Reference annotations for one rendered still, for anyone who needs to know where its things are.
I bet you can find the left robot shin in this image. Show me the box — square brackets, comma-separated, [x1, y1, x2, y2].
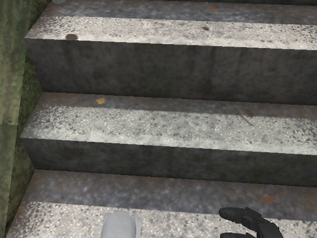
[100, 212, 112, 236]

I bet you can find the robot left thigh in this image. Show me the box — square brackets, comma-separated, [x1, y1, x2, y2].
[100, 209, 142, 238]

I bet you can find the right robot hand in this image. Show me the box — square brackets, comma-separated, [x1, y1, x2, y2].
[219, 207, 283, 238]

